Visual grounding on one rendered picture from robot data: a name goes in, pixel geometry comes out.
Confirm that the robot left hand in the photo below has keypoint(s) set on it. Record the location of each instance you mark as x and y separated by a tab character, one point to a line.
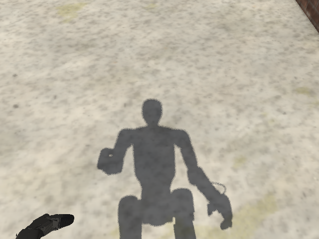
45	224

